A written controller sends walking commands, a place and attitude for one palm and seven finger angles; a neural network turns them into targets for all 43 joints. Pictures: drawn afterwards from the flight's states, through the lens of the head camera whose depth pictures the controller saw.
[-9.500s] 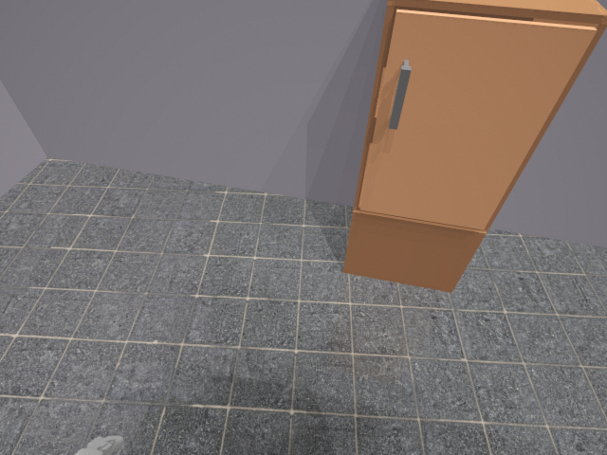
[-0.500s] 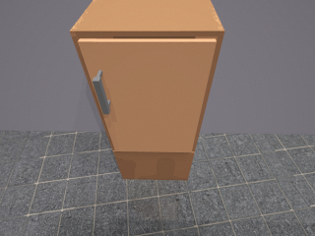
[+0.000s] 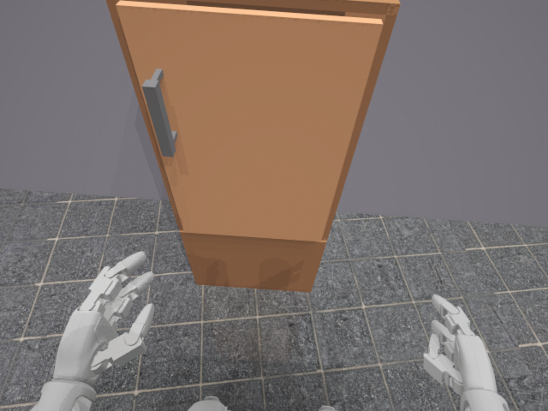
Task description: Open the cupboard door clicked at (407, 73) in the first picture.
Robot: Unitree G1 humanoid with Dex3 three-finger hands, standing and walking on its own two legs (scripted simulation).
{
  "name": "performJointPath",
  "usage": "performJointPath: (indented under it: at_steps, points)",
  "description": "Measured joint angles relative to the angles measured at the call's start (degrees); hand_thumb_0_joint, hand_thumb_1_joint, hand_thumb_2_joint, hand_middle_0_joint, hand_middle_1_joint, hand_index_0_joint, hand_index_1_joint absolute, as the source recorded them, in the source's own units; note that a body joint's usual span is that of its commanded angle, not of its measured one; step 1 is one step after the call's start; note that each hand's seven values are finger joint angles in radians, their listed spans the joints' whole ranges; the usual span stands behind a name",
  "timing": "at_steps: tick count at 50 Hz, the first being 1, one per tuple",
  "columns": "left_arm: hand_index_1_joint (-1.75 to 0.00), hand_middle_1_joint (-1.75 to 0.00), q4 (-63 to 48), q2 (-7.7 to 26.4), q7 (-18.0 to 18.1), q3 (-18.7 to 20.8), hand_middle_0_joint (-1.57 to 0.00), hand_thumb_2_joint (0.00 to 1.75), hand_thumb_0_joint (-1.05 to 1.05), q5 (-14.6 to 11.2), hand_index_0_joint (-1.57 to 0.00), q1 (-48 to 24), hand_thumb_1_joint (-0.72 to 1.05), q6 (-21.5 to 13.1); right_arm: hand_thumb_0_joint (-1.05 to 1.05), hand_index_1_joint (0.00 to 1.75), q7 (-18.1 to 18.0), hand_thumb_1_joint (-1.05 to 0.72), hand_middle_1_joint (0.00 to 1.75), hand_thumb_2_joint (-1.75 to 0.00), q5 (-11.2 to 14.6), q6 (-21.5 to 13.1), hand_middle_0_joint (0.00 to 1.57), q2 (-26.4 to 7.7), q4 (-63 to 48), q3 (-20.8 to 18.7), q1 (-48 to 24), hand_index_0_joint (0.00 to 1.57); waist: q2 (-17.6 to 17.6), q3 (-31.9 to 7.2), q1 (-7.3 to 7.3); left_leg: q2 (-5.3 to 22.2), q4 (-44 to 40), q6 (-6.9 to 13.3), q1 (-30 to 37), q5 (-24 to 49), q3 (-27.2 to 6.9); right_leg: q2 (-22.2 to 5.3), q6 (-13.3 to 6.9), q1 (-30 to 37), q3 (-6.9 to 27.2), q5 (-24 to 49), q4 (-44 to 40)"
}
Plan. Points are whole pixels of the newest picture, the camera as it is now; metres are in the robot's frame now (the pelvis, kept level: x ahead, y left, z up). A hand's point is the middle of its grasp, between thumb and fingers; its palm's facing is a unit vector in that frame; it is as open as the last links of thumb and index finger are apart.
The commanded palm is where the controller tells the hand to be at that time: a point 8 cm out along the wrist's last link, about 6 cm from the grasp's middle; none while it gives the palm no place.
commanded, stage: raise the hand with hooked fingers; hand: left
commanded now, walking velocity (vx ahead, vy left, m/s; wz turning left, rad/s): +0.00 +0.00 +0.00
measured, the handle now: (163, 114) +0.57 +0.24 +0.10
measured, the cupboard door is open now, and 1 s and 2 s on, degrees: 0 0 0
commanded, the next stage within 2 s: move the hooked fingers beside the handle in 1.74 s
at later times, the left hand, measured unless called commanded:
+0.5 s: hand (90, 310) +0.23 +0.25 +0.05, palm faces +0.05 -1.00 -0.05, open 11.2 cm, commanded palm +0.20 +0.30 +0.06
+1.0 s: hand (47, 268) +0.26 +0.30 +0.09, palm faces +0.05 -1.00 -0.05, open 13.8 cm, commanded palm +0.24 +0.35 +0.10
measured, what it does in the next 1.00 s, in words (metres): stands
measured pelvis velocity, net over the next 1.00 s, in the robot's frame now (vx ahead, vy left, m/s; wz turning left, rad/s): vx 0.00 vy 0.04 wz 0.02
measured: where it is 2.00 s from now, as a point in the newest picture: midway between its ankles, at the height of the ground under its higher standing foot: outside the picture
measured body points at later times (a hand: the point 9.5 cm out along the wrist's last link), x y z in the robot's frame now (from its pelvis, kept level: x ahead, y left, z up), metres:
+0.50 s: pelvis -0.01 +0.01 -0.01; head +0.03 +0.01 +0.44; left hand +0.22 +0.31 +0.06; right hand +0.12 -0.22 -0.10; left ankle +0.02 +0.14 -0.69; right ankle +0.01 -0.11 -0.69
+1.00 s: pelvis +0.00 +0.04 +0.01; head +0.03 +0.05 +0.46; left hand +0.25 +0.36 +0.10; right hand +0.19 -0.19 -0.05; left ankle +0.02 +0.14 -0.69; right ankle +0.01 -0.10 -0.69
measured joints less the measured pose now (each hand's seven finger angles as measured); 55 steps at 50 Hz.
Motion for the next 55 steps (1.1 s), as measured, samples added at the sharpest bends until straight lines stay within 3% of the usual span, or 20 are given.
performJointPath:
  at_steps: [3, 6, 10, 13, 17, 19, 21, 23, 26, 31, 37, 45, 51, 55]
  points:
    - [-0.49, -0.49, -0.2, 0.5, -2.8, 1.5, -0.22, 0.77, 0.0, -1.4, -0.22, 3.1, 0.61, 1.9, 0.01, 0.3, -0.5, -0.9, 0.3, -0.9, 0.2, 0.6, 0.2, -0.9, -3.5, -0.3, -0.3, 0.19, -0.3, 0.0, 1.49, 0.4, 5.3, -0.4, -4.5, -2.0, -1.4, 0.2, -0.6, -3.6, -1.1, -2.1, 4.6]
    - [-0.54, -0.54, -3.7, 0.6, -1.5, 3.1, -0.23, 0.74, 0.01, -2.3, -0.23, 5.7, 0.54, 2.7, 0.01, 0.3, -1.2, -0.9, 0.3, -0.9, 0.1, 0.7, 0.2, -0.8, -4.3, 0.2, 0.0, 0.19, 0.6, 0.1, 2.87, 0.8, 9.3, -0.5, -7.4, -3.6, -3.3, 0.5, -0.9, -5.2, -2.7, -3.4, 7.1]
    - [-0.59, -0.6, -9.8, 1.6, -0.5, 3.5, -0.23, 0.71, 0.01, -2.9, -0.23, 3.9, 0.44, 0.8, 0.01, 0.3, -2.1, -0.9, 0.3, -0.9, -0.1, 0.4, 0.2, 0.8, -1.7, 2.6, 0.5, 0.2, 2.4, 0.2, 3.89, 1.2, 12.9, -0.6, -9.9, -4.7, -5.4, 1.0, -1.1, -6.2, -4.6, -4.1, 8.9]
    - [-0.64, -0.64, -10.6, 3.2, -2.8, 2.6, -0.23, 0.68, 0.01, -3.2, -0.23, -1.5, 0.37, 2.5, 0.01, 0.3, -2.6, -0.9, 0.3, -0.9, 0.3, 0.7, 0.2, 2.4, 0.5, 5.0, 1.0, 0.2, 4.0, 0.8, 3.29, 1.4, 13.8, -0.6, -10.7, -4.7, -6.1, 1.2, -1.1, -6.4, -5.2, -3.7, 9.0]
    - [-0.7, -0.7, -7.8, 6.3, -5.7, 2.5, -0.24, 0.64, 0.01, -3.4, -0.24, -6.9, 0.28, 11.2, 0.01, 0.3, -3.1, -0.9, 0.3, -0.9, 1.0, 2.4, 0.21, 4.6, 1.4, 7.2, 3.1, 0.2, 5.2, 1.4, 0.99, 1.5, 11.3, -0.3, -9.4, -3.2, -4.9, 1.4, -0.7, -5.8, -4.1, -1.9, 6.7]
    - [-0.73, -0.73, -6.5, 7.0, -5.6, 3.6, -0.25, 0.62, 0.01, -4.3, -0.25, -7.1, 0.23, 15.6, 0.01, 0.3, -3.2, -0.9, 0.3, -0.9, 1.1, 3.3, 0.21, 5.1, 1.2, 7.6, 4.9, 0.2, 5.4, 1.4, -0.25, 1.4, 9.0, 0.1, -7.9, -2.3, -3.7, 1.3, -0.3, -4.9, -3.0, -0.8, 4.8]
    - [-0.76, -0.76, -6.1, 6.9, -4.1, 5.2, -0.25, 0.6, 0.0, -5.4, -0.25, -6.0, 0.19, 17.8, 0.01, 0.3, -3.3, -0.9, 0.3, -0.9, 1.1, 3.6, 0.21, 5.0, 0.9, 7.3, 7.0, 0.2, 5.3, 1.2, -1.05, 1.3, 6.6, 0.5, -6.2, -1.5, -2.5, 1.3, 0.1, -3.8, -2.0, 0.2, 2.8]
    - [-0.79, -0.79, -6.5, 6.5, -1.9, 6.8, -0.26, 0.58, 0.0, -6.0, -0.26, -4.5, 0.14, 17.5, 0.02, 0.3, -3.2, -0.9, 0.3, -0.9, 1.0, 3.6, 0.21, 4.4, 0.9, 6.7, 8.9, 0.2, 5.1, 0.9, -1.32, 1.2, 4.8, 0.8, -4.9, -0.9, -1.7, 1.2, 0.4, -2.8, -1.4, 0.9, 1.1]
    - [-0.83, -0.84, -7.3, 5.9, 0.7, 8.5, -0.26, 0.55, 0.0, -5.8, -0.26, -2.8, 0.07, 14.0, 0.02, 0.3, -3.0, -0.9, 0.3, -0.9, 0.9, 3.0, 0.21, 2.8, 1.5, 5.6, 10.9, 0.2, 4.6, 0.6, -1.11, 0.9, 3.4, 1.2, -3.8, -0.5, -1.3, 1.0, 0.8, -1.7, -1.0, 1.4, -0.3]
    - [-0.91, -0.91, -5.3, 6.4, -1.0, 8.0, -0.26, 0.5, 0.0, -4.9, -0.27, -4.4, -0.04, 10.2, 0.02, 0.3, -3.3, -0.9, 0.3, -0.9, 1.3, 2.0, 0.21, -0.3, 2.5, 4.7, 10.9, 0.2, 4.1, 1.3, -0.47, 0.2, 3.6, 1.9, -3.4, -0.6, -1.8, 0.4, 1.4, -0.6, -1.5, 1.5, -1.0]
    - [-1.0, -1.0, -4.0, 7.8, -3.8, 6.5, -0.28, 0.44, 0.0, -4.2, -0.28, -7.9, -0.19, 12.9, 0.02, 0.3, -4.2, -0.9, 0.3, -0.9, 1.6, 0.9, 0.2, -0.9, 1.7, 4.9, 8.0, 0.2, 3.4, 2.0, -0.52, -0.1, 2.3, 2.5, -1.1, -0.5, -1.6, 0.2, 2.0, 2.0, -1.4, 2.2, -3.1]
    - [-1.12, -1.12, -3.6, 9.5, -2.4, 9.5, -0.29, 0.36, -0.01, -5.1, -0.29, -11.6, -0.37, 16.1, 0.01, 0.3, -3.5, -0.9, 0.3, -0.9, 1.5, 1.1, 0.2, 1.2, -1.1, 6.9, 6.3, 0.2, 3.5, 1.3, 0.3, -0.3, -1.1, 2.7, 3.2, 0.1, -1.4, 0.2, 2.4, 6.6, -1.4, 3.2, -7.1]
    - [-1.17, -1.17, 1.1, 10.5, -5.1, 9.9, -0.3, 0.32, -0.01, -4.6, -0.3, -15.4, -0.46, 20.1, 0.01, 0.3, -3.7, -0.9, 0.3, -0.9, 1.4, 2.4, 0.21, 1.4, -1.1, 8.3, 5.7, 0.2, 4.4, 1.9, 1.35, -0.6, -2.8, 2.9, 4.6, 0.6, -1.5, 0.0, 2.6, 8.3, -1.6, 3.8, -8.9]
    - [-1.19, -1.19, 2.9, 11.0, -6.4, 10.9, -0.3, 0.31, -0.01, -4.5, -0.3, -18.0, -0.48, 20.1, 0.01, 0.3, -4.2, -0.9, 0.3, -0.9, 1.2, 3.0, 0.21, 1.4, -0.3, 8.7, 5.8, 0.2, 4.3, 2.7, 1.6, -0.6, -3.8, 2.7, 5.5, 1.0, -1.5, 0.1, 2.4, 9.1, -1.6, 4.1, -9.8]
